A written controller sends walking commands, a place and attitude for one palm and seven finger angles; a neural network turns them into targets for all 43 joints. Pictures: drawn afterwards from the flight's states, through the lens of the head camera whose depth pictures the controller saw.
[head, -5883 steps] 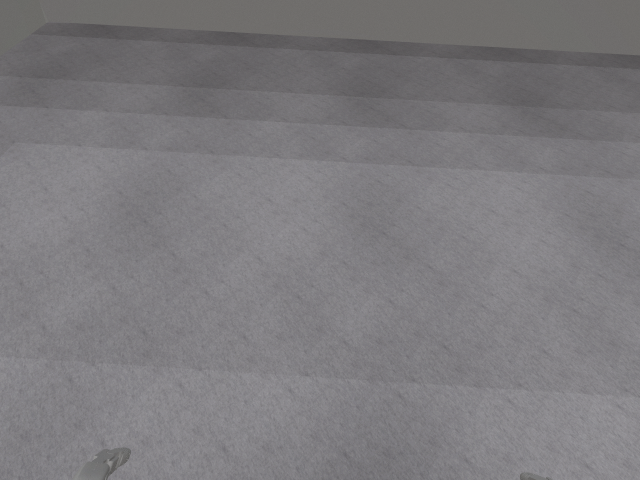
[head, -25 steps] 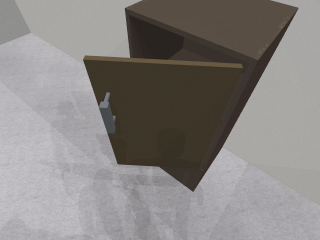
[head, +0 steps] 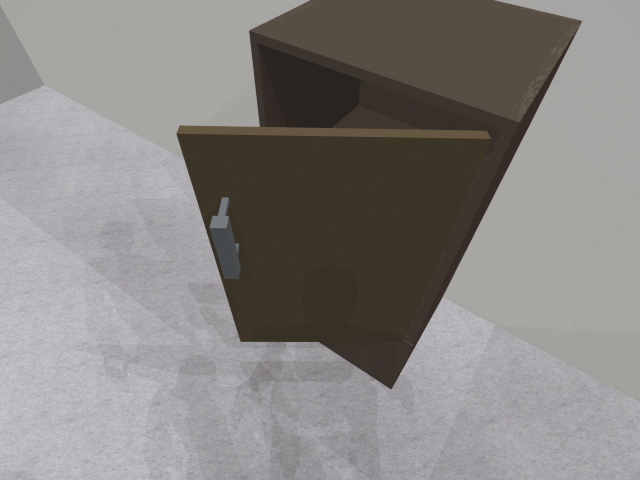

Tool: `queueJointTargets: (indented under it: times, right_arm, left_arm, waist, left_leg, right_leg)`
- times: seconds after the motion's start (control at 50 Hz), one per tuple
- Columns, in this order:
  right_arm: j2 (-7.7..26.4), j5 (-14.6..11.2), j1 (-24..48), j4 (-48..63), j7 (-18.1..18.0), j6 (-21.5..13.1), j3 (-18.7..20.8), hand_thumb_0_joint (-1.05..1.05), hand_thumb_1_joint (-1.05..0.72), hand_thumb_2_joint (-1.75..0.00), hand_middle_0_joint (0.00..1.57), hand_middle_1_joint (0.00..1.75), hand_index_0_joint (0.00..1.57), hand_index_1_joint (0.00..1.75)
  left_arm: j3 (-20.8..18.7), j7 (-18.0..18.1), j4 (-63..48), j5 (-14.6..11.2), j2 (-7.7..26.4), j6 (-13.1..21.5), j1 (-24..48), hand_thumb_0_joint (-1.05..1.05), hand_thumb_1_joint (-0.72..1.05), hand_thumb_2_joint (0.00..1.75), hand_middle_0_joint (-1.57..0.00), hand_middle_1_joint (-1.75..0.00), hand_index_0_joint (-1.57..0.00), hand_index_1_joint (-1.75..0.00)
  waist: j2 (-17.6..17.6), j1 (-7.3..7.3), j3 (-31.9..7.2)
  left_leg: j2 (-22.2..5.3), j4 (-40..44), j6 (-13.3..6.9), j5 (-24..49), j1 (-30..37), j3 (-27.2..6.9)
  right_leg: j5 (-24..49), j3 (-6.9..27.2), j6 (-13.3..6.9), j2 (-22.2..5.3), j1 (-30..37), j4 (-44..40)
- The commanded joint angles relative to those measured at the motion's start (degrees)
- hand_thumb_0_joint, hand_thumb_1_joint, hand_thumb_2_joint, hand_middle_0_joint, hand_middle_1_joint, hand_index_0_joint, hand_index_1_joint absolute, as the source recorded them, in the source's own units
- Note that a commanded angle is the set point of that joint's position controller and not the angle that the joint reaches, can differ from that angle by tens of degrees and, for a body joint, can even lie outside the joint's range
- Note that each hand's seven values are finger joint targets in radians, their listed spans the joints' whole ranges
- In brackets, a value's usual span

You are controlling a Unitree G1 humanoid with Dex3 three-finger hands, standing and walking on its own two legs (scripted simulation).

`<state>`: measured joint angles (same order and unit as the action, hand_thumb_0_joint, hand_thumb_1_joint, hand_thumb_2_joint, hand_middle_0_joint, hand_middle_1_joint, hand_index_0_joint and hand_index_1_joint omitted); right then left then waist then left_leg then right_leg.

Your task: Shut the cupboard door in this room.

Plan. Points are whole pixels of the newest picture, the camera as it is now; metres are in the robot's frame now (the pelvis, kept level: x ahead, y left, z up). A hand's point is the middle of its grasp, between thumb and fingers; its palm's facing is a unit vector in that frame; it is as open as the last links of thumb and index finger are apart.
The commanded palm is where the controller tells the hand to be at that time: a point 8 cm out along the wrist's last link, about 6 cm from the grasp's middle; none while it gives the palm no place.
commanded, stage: come to a stop and stand still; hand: left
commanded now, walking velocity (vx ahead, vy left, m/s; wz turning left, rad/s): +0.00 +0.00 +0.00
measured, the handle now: (228, 238) +0.44 +0.17 +0.02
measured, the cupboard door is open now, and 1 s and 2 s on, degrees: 35 35 35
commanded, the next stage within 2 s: look again from close up in 0.52 s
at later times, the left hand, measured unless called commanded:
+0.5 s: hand out of the picture -0.01 +0.23 -0.16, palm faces -0.02 -0.98 -0.22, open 7.4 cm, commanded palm none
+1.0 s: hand out of the picture +0.01 +0.19 -0.17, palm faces -0.01 -0.98 -0.19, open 7.3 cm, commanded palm none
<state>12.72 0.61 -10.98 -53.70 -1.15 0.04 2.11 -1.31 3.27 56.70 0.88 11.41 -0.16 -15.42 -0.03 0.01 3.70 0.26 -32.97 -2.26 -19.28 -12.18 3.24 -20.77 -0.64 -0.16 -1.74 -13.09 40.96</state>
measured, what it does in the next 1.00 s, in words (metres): stands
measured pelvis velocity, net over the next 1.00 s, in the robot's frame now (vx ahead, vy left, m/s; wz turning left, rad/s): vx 0.01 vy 0.02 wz -0.01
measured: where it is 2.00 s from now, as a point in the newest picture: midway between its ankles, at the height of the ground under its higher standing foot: outside the picture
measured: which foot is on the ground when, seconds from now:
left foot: down 0.00-1.00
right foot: down 0.00-1.00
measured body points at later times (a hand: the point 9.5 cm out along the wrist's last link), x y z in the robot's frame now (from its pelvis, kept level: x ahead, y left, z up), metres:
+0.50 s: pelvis -0.03 +0.05 +0.01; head -0.01 +0.04 +0.46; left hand -0.01 +0.28 -0.15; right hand -0.03 -0.19 -0.15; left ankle -0.02 +0.09 -0.73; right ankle +0.00 -0.12 -0.73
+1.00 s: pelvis +0.01 +0.02 +0.01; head +0.02 +0.02 +0.46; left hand +0.01 +0.24 -0.15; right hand +0.03 -0.21 -0.15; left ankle -0.02 +0.09 -0.73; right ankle +0.00 -0.12 -0.73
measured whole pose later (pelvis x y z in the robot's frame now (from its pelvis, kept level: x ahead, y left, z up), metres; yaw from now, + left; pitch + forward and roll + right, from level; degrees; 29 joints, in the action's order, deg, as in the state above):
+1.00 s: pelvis +0.01 +0.02 +0.01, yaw -1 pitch +0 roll +1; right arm 9.6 0.1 -13.7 -62.3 -2.0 -2.0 -0.7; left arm 1.6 2.1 63.1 0.9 9.0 0.2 -15.6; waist 0.6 -0.2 2.2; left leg 3.0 -23.8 -3.6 -15.2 -8.3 4.5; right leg -15.0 3.3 1.4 -1.0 -11.6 27.0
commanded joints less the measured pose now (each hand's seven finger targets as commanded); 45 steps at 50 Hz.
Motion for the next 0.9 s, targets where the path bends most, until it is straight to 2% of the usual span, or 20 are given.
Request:
queueJointTargets:
  times: [0.0,0.02,0.04,0.06,0.08,0.1,0.12,0.14,0.16,0.18,0.2,0.24,0.3,0.32,0.38,0.42,0.56,0.62,0.82,0.88]
  right_arm:
    - [6.8,0.6,-4.2,4.4,-0.7,-1.0,0.5,0.00,-0.90,-0.90,0.20,0.30,0.20,0.30]
    - [7.5,0.6,-1.9,4.9,-0.8,-1.1,0.4,0.00,-0.90,-0.90,0.20,0.30,0.20,0.30]
    - [7.4,0.2,-0.1,5.5,-0.7,-1.1,0.2,0.00,-0.90,-0.90,0.20,0.30,0.20,0.30]
    - [6.8,-0.1,0.6,6.1,-0.5,-1.0,-0.1,0.00,-0.90,-0.90,0.20,0.30,0.20,0.30]
    - [5.5,-0.2,-0.3,6.0,-0.3,-0.8,-0.5,0.00,-0.90,-0.90,0.20,0.30,0.20,0.30]
    - [4.4,-0.1,-1.8,5.7,0.0,-0.5,-0.7,0.00,-0.90,-0.90,0.20,0.30,0.20,0.30]
    - [3.7,0.3,-3.5,5.1,0.1,-0.5,-0.9,0.00,-0.90,-0.90,0.20,0.30,0.20,0.30]
    - [4.4,0.5,-4.1,4.9,0.2,-0.6,-0.8,0.00,-0.90,-0.90,0.20,0.30,0.20,0.30]
    - [5.5,0.7,-4.1,4.5,0.3,-0.6,-0.5,0.00,-0.90,-0.90,0.20,0.30,0.20,0.30]
    - [6.2,0.7,-4.2,4.2,0.4,-0.8,-0.4,0.00,-0.90,-0.90,0.20,0.30,0.20,0.30]
    - [6.3,0.7,-4.1,4.2,0.4,-1.1,-0.2,0.00,-0.90,-0.90,0.20,0.30,0.20,0.30]
    - [6.0,0.7,-4.4,3.6,0.3,-1.5,-0.5,0.00,-0.90,-0.90,0.20,0.30,0.20,0.30]
    - [6.1,0.6,-4.8,2.7,0.3,-1.6,-0.7,0.00,-0.90,-0.90,0.20,0.30,0.20,0.30]
    - [5.7,0.5,-5.2,2.4,0.2,-1.6,-0.8,0.00,-0.90,-0.90,0.20,0.30,0.20,0.30]
    - [5.5,0.3,-6.2,0.9,0.0,-1.9,-1.0,0.00,-0.90,-0.90,0.20,0.30,0.20,0.30]
    - [4.8,0.2,-7.1,-0.2,-0.1,-2.1,-1.2,0.00,-0.90,-0.90,0.20,0.30,0.20,0.30]
    - [4.0,-0.1,-8.2,-3.5,-0.5,-2.2,-1.6,0.00,-0.90,-0.90,0.20,0.30,0.20,0.30]
    - [3.6,-0.3,-8.3,-4.4,-0.6,-2.3,-1.8,0.00,-0.90,-0.90,0.20,0.30,0.20,0.30]
    - [2.5,-0.4,-7.8,-6.7,-1.0,-2.7,-1.7,0.00,-0.90,-0.90,0.20,0.30,0.20,0.30]
    - [2.5,-0.3,-7.4,-7.0,-1.1,-2.7,-1.8,0.00,-0.90,-0.90,0.20,0.30,0.20,0.30]
  left_arm:
    - [-0.8,0.2,-6.3,-0.2,5.6,0.1,1.5,0.00,0.90,0.90,-0.20,-0.30,-0.20,-0.30]
    - [-1.1,-0.1,-5.9,-0.1,6.9,0.3,0.5,0.00,0.90,0.90,-0.20,-0.30,-0.20,-0.30]
    - [-1.1,-0.4,-5.1,-0.1,6.8,0.3,-1.8,0.00,0.90,0.90,-0.20,-0.30,-0.20,-0.30]
    - [-0.7,-0.6,-4.6,0.0,6.7,0.5,-3.0,0.00,0.90,0.90,-0.20,-0.30,-0.20,-0.30]
    - [-0.4,-0.8,-4.5,0.1,6.9,0.7,-2.4,0.00,0.90,0.90,-0.20,-0.30,-0.20,-0.30]
    - [0.1,-1.1,-5.2,0.1,7.3,0.6,-0.2,0.00,0.90,0.90,-0.20,-0.30,-0.20,-0.30]
    - [0.3,-1.3,-6.0,0.0,7.3,0.3,1.2,0.00,0.90,0.90,-0.20,-0.30,-0.20,-0.30]
    - [0.4,-1.4,-6.5,0.1,7.7,-0.2,2.4,0.00,0.90,0.90,-0.20,-0.30,-0.20,-0.30]
    - [0.3,-1.4,-6.9,0.2,7.5,-0.5,2.8,0.00,0.90,0.90,-0.20,-0.30,-0.20,-0.30]
    - [0.2,-1.4,-6.7,0.3,6.9,-0.7,2.1,0.00,0.90,0.90,-0.20,-0.30,-0.20,-0.30]
    - [0.3,-1.3,-6.5,0.4,6.3,-0.6,0.8,0.00,0.90,0.90,-0.20,-0.30,-0.20,-0.30]
    - [0.5,-1.3,-6.2,0.4,6.1,-0.5,-0.3,0.00,0.90,0.90,-0.20,-0.30,-0.20,-0.30]
    - [0.6,-1.4,-5.3,0.3,6.0,-0.5,-1.4,0.00,0.90,0.90,-0.20,-0.30,-0.20,-0.30]
    - [0.6,-1.4,-5.1,0.4,5.9,-0.5,-1.5,0.00,0.90,0.90,-0.20,-0.30,-0.20,-0.30]
    - [0.9,-1.4,-3.8,0.3,5.3,-0.1,-2.1,0.00,0.90,0.90,-0.20,-0.30,-0.20,-0.30]
    - [1.0,-1.4,-2.7,0.2,4.8,0.1,-2.4,0.00,0.90,0.90,-0.20,-0.30,-0.20,-0.30]
    - [1.7,-1.2,1.3,0.0,3.7,0.5,-4.4,0.00,0.90,0.90,-0.20,-0.30,-0.20,-0.30]
    - [1.9,-1.2,2.7,0.0,3.4,0.7,-5.0,0.00,0.90,0.90,-0.20,-0.30,-0.20,-0.30]
    - [1.9,-0.8,4.5,-0.2,2.7,1.1,-5.2,0.00,0.90,0.90,-0.20,-0.30,-0.20,-0.30]
    - [1.8,-0.8,4.6,-0.2,2.9,1.1,-4.7,0.00,0.90,0.90,-0.20,-0.30,-0.20,-0.30]
  waist:
    - [-12.8,0.40,1.5]
    - [-10.9,-1.42,3.5]
    - [-7.2,-2.67,1.7]
    - [-2.9,-2.90,0.2]
    - [1.0,-1.82,-1.0]
    - [2.3,-0.20,-0.5]
    - [-0.9,0.46,-0.1]
    - [-0.9,0.88,2.2]
    - [1.6,0.51,3.8]
    - [2.7,-0.13,4.1]
    - [3.9,-0.80,3.7]
    - [1.8,-1.00,1.6]
    - [-2.0,-1.04,0.4]
    - [-2.1,-1.00,0.6]
    - [-0.9,-0.78,-1.2]
    - [-1.4,-0.57,-2.1]
    - [-1.8,-0.20,-0.7]
    - [-0.4,-0.12,-0.5]
    - [0.7,0.13,-2.6]
    - [-0.1,0.01,-2.3]
  left_leg:
    - [-13.1,7.2,-7.2,57.8,3.8,-10.1]
    - [-12.1,7.4,-7.0,51.8,-0.1,-9.2]
    - [-11.0,7.4,-5.8,40.0,-2.9,-8.7]
    - [-8.9,7.5,-3.9,26.0,-4.7,-8.3]
    - [-6.6,7.8,-1.8,12.7,-4.5,-7.0]
    - [-4.7,9.2,-0.7,2.3,-3.8,-6.3]
    - [-4.1,12.2,-0.8,-2.5,-3.5,-7.4]
    - [-4.7,14.8,-1.0,-7.1,-5.4,-9.6]
    - [-6.4,16.8,-1.6,-9.3,-7.6,-11.7]
    - [-7.6,18.9,-2.1,-10.8,-9.6,-13.1]
    - [-7.9,19.7,-2.4,-10.9,-10.4,-13.3]
    - [-7.5,20.2,-2.4,-9.2,-8.9,-12.9]
    - [-7.6,21.6,-2.0,-10.5,-7.5,-13.0]
    - [-7.7,21.7,-2.1,-9.6,-7.1,-13.1]
    - [-7.5,20.7,-1.9,-5.3,-4.3,-12.9]
    - [-7.3,20.2,-1.8,-1.4,-1.9,-12.3]
    - [-6.6,18.8,-1.4,3.8,-0.4,-10.1]
    - [-6.4,17.7,-1.6,6.4,0.5,-9.2]
    - [-6.0,13.4,-1.4,19.6,4.9,-6.3]
    - [-6.0,13.3,-1.1,20.1,4.7,-6.2]
  right_leg:
    - [-10.3,-0.2,-0.6,0.1,-7.1,1.6]
    - [-6.9,-0.2,-1.1,-0.1,-4.4,-2.1]
    - [-0.9,0.4,-1.5,-0.3,-0.2,-6.6]
    - [6.6,2.5,-1.8,-1.0,1.8,-11.7]
    - [8.1,6.3,-2.8,-3.4,1.2,-15.3]
    - [3.1,9.2,-4.1,-5.6,-2.2,-17.4]
    - [-1.4,9.5,-4.9,-5.6,-4.3,-17.6]
    - [-5.0,7.6,-4.0,-3.6,-6.1,-16.1]
    - [-3.6,5.8,-2.8,-1.5,-5.4,-14.4]
    - [-0.9,4.5,-2.2,-0.8,-3.4,-12.9]
    - [0.8,4.2,-2.1,-0.8,-2.1,-12.7]
    - [2.3,4.9,-2.3,-1.0,-1.2,-12.8]
    - [2.4,4.7,-2.0,-0.7,-1.9,-12.5]
    - [3.1,4.6,-2.1,-0.6,-1.9,-12.5]
    - [4.9,5.6,-2.2,-1.1,-1.9,-13.7]
    - [6.4,5.9,-2.3,-1.2,-1.9,-14.2]
    - [8.9,6.7,-2.0,-2.3,-1.4,-16.0]
    - [10.4,6.8,-1.8,-2.4,-1.0,-16.5]
    - [17.8,7.2,-1.3,-3.0,0.3,-16.0]
    - [17.9,7.2,-1.3,-3.1,0.5,-16.1]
